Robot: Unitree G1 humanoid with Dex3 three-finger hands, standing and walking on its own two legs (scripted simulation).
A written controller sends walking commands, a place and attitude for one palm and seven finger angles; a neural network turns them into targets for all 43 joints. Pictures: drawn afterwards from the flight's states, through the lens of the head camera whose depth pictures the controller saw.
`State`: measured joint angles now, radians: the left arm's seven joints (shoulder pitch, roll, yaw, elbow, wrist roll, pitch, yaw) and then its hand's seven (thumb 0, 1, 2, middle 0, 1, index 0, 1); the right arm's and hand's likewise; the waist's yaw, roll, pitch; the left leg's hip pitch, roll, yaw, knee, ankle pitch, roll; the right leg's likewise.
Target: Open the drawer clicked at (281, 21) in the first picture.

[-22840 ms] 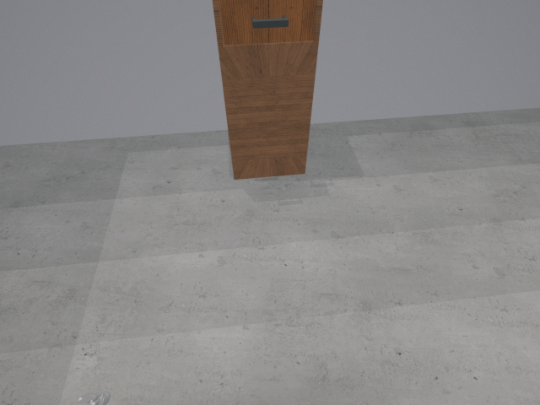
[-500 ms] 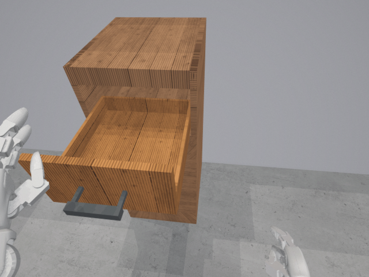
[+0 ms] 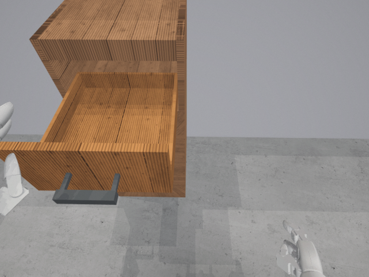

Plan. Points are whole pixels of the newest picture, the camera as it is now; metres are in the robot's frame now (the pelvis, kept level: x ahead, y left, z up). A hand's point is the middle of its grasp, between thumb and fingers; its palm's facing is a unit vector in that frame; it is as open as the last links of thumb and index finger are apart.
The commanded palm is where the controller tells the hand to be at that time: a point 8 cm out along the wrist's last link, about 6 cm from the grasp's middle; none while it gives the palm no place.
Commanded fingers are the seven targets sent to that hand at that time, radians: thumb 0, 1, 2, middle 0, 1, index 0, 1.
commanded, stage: step back with the hand held close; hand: left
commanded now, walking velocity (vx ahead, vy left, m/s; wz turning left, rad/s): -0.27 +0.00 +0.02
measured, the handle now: (89, 187) +0.28 +0.23 +0.03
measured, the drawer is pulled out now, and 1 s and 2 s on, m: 0.30 0.30 0.30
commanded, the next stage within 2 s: stop stepping back and stand still in 0.76 s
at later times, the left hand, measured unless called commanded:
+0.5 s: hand out of the picture +0.12 +0.24 +0.22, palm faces +0.46 -0.75 -0.47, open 7.4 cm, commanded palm +0.05 +0.28 +0.22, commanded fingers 0.00 0.90 0.90 -0.20 -0.30 -0.20 -0.30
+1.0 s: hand out of the picture +0.00 +0.21 +0.20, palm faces +0.32 -0.78 -0.53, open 7.4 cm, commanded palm -0.07 +0.27 +0.22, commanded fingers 0.00 0.90 0.90 -0.20 -0.30 -0.20 -0.30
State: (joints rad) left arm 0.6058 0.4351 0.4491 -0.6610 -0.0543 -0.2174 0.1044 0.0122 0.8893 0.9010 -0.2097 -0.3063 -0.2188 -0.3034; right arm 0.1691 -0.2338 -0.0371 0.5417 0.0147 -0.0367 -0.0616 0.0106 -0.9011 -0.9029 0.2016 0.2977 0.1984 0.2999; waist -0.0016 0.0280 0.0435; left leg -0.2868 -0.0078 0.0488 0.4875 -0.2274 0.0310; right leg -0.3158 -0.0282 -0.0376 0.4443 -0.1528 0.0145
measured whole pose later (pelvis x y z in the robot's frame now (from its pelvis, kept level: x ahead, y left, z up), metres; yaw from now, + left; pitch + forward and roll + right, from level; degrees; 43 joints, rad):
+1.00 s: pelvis -0.21 -0.01 +0.00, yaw -1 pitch +2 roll -1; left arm 0.64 0.47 0.48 -0.76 -0.05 -0.22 0.14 0.01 0.89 0.90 -0.21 -0.31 -0.22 -0.30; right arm 0.17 -0.19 -0.01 0.55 0.00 -0.12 -0.05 0.01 -0.90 -0.90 0.20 0.30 0.20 0.30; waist -0.01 -0.03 0.05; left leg -0.36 0.00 0.04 0.46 -0.15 0.03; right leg -0.40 0.02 -0.04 0.75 -0.44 0.02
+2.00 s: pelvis -0.29 -0.02 -0.01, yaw +3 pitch -1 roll +0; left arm 0.29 0.15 0.00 0.86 0.02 0.06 0.02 0.00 0.97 0.90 -0.20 -0.30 -0.21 -0.30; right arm 0.19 -0.24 0.00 0.88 -0.01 0.02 -0.01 0.01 -0.90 -0.90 0.20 0.30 0.20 0.30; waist -0.03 0.02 0.08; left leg -0.30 0.00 0.00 0.63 -0.35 0.00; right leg -0.31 0.03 -0.06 0.60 -0.27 -0.06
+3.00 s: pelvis -0.28 -0.01 +0.01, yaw +2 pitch -2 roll +0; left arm 0.18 0.21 0.02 1.13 0.01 0.00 0.02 0.00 0.91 0.90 -0.20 -0.30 -0.21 -0.30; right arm 0.22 -0.23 -0.02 1.11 -0.01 0.01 -0.03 0.00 -0.90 -0.90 0.20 0.30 0.20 0.30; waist -0.01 0.03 0.08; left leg -0.13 0.00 0.02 0.36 -0.20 0.00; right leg -0.17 0.03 -0.03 0.36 -0.17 -0.04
